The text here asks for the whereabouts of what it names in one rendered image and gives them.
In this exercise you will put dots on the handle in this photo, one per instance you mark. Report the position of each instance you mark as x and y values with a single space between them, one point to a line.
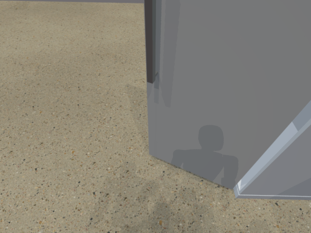
150 33

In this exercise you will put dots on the fridge door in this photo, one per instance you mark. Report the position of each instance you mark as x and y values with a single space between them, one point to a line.
232 75

